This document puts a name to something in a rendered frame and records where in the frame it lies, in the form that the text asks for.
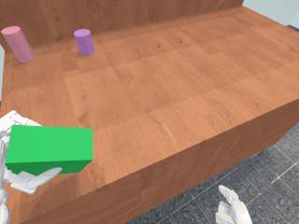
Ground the sponge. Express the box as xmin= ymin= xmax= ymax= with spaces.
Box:
xmin=5 ymin=124 xmax=93 ymax=175

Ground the left robot forearm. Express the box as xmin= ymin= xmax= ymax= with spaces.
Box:
xmin=0 ymin=189 xmax=11 ymax=224

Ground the right robot hand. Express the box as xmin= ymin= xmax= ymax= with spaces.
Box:
xmin=215 ymin=185 xmax=252 ymax=224

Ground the left robot hand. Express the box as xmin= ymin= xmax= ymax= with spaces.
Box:
xmin=0 ymin=110 xmax=63 ymax=195

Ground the table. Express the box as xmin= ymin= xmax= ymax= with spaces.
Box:
xmin=0 ymin=0 xmax=299 ymax=224

